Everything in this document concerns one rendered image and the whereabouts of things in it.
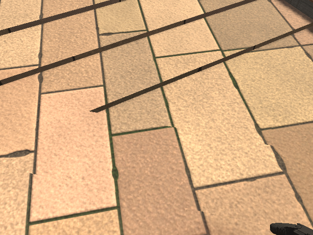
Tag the robot right hand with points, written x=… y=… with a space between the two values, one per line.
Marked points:
x=280 y=228

